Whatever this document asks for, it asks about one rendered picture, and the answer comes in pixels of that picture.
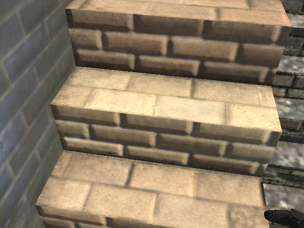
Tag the right robot hand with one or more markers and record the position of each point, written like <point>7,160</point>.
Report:
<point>291,218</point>

